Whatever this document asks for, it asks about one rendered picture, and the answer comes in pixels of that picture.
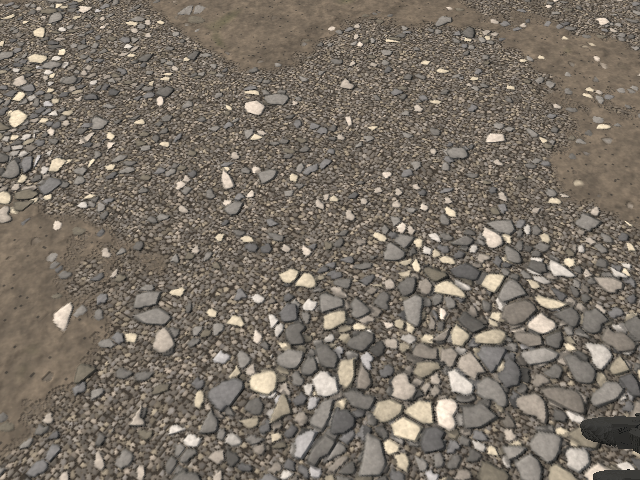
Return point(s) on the right robot hand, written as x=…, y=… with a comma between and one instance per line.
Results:
x=618, y=430

